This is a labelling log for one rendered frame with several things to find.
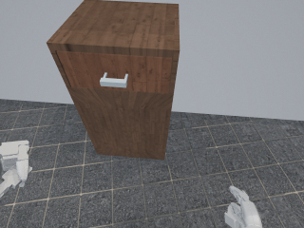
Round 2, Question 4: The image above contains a cabinet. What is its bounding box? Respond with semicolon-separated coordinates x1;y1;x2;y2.
47;0;181;160

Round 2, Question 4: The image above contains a drawer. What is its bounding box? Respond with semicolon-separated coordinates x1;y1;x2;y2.
56;50;172;93

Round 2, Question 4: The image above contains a robot right hand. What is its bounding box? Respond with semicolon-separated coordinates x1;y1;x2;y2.
224;185;263;228

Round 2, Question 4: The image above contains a robot left hand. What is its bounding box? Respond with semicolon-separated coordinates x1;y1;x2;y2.
0;140;32;199

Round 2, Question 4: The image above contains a handle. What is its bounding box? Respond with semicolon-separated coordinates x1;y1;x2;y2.
100;72;128;88

